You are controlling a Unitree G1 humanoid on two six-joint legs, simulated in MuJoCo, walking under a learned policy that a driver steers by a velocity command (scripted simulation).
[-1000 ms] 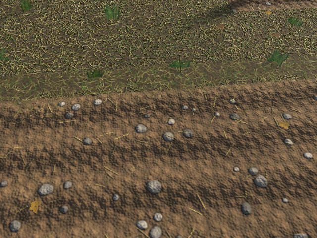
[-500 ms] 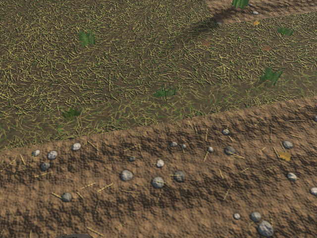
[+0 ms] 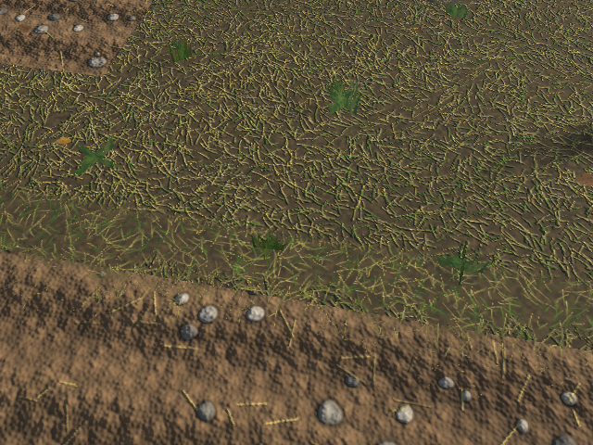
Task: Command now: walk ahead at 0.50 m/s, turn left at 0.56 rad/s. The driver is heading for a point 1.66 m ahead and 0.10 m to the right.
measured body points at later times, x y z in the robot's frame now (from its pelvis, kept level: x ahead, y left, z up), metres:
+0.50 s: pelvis +0.26 +0.04 +0.01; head +0.29 +0.06 +0.46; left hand +0.40 +0.30 -0.11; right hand +0.27 -0.22 -0.12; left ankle +0.14 +0.07 -0.73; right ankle +0.46 -0.07 -0.68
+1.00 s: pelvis +0.54 +0.07 +0.02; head +0.56 +0.07 +0.46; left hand +0.45 +0.30 -0.12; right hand +0.74 -0.13 -0.11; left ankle +0.66 +0.25 -0.68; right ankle +0.49 -0.02 -0.73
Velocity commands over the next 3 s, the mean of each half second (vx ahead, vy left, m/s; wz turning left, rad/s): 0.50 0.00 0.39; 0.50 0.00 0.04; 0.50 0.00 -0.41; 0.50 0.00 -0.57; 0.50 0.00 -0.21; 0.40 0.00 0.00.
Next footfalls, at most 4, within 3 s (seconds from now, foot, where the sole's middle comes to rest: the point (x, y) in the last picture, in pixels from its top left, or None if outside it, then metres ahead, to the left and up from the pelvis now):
0.06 left None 0.18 0.08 -0.77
0.62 right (327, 410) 0.53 -0.01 -0.77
1.14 left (228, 314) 0.76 0.24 -0.77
1.70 right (317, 234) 1.02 0.02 -0.77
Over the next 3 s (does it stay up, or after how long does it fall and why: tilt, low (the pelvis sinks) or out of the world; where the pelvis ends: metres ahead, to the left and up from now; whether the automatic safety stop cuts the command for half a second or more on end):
stays up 1.49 -0.15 0.02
